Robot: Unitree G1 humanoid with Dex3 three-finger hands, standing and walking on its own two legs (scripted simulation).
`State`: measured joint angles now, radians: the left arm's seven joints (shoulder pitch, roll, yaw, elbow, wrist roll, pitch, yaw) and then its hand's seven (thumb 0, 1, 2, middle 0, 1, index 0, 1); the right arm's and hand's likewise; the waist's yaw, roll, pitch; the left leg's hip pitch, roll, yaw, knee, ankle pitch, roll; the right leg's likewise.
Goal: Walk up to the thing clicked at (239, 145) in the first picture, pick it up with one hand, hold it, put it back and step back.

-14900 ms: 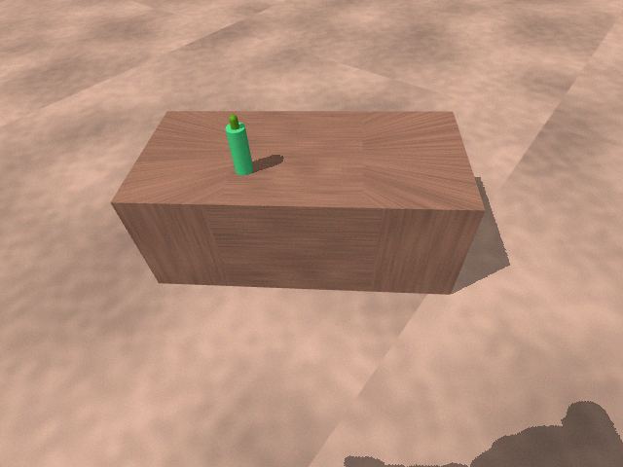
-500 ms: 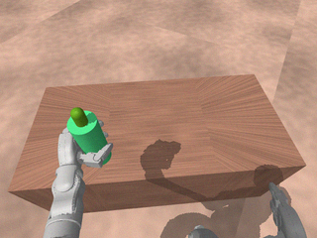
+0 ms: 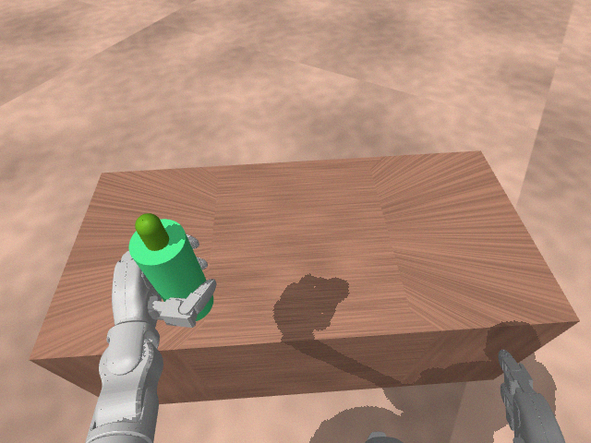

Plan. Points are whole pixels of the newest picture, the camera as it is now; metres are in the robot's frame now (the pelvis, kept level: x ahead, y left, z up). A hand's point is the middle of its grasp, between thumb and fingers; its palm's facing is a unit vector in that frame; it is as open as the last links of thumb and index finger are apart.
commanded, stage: hold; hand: left
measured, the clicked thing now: (173, 268) +0.33 +0.17 +0.08
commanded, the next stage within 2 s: none
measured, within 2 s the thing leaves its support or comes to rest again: neither
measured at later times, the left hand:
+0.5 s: hand (181, 276) +0.33 +0.17 +0.06, palm faces +0.13 -0.99 +0.00, open 8.5 cm
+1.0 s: hand (185, 272) +0.33 +0.16 +0.07, palm faces +0.12 -0.99 +0.00, open 8.5 cm
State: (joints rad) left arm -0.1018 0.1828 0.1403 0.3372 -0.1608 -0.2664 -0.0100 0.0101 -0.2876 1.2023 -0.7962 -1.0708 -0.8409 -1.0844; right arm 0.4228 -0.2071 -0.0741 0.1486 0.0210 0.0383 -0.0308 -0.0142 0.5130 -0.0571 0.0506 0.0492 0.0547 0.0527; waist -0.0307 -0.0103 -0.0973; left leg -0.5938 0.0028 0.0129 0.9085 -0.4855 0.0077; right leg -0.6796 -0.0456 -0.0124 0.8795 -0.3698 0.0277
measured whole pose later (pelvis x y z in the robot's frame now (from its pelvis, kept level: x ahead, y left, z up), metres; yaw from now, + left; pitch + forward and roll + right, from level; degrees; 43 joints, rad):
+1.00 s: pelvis +0.00 -0.01 +0.01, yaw +0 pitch +8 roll +0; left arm -0.10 0.18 0.14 0.33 -0.17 -0.23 -0.02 0.01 -0.29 1.20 -0.80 -1.07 -0.84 -1.08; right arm 0.36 -0.21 -0.07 0.30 0.02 -0.01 -0.04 -0.01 0.52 -0.06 0.05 0.05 0.05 0.05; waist -0.02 0.00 -0.08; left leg -0.51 0.00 0.01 0.83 -0.46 0.00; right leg -0.60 -0.04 -0.02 0.81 -0.35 0.02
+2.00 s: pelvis +0.00 +0.00 +0.01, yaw +0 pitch +7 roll +0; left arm -0.13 0.18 0.14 0.38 -0.16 -0.26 -0.02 0.01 -0.29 1.20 -0.80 -1.07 -0.84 -1.08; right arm 0.34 -0.20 -0.07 0.33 0.02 -0.03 -0.04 -0.01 0.52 -0.06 0.05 0.05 0.05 0.05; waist -0.02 -0.01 -0.07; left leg -0.49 0.00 0.01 0.82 -0.45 0.00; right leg -0.58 -0.04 -0.02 0.79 -0.34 0.02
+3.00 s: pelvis -0.03 +0.00 -0.05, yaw +0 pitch +22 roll -2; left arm -0.69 0.37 0.34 1.10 -0.08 -0.56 -0.02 0.01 -0.29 1.20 -0.81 -1.05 -0.85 -1.07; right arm 0.38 -0.25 -0.04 0.03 -0.06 -0.05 0.05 -0.01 0.52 -0.06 0.05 0.05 0.06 0.05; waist -0.20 -0.03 -0.11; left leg -1.03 0.01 -0.02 1.18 -0.54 0.01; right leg -1.09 -0.04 -0.03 1.09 -0.39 0.02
